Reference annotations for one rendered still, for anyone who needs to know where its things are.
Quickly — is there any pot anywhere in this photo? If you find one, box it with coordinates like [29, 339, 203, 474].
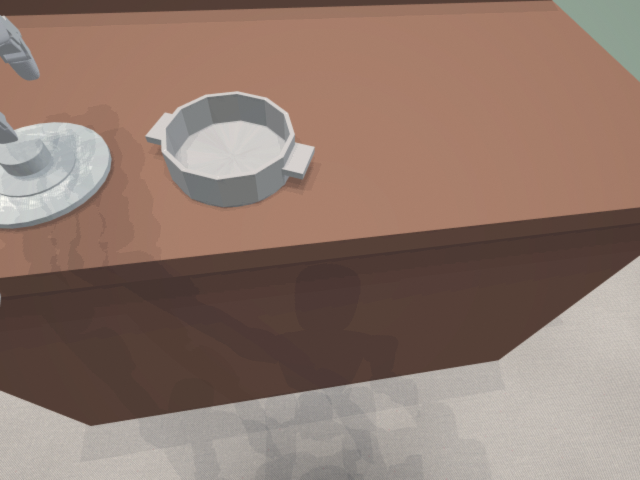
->
[145, 91, 315, 207]

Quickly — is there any lid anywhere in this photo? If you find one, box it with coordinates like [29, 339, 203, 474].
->
[0, 122, 112, 229]

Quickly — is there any table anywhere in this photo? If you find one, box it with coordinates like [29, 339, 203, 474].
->
[0, 0, 640, 426]

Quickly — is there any knob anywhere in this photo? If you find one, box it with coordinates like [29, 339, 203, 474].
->
[0, 135, 51, 176]

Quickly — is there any robot left hand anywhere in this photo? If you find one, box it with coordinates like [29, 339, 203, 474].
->
[0, 15, 40, 144]

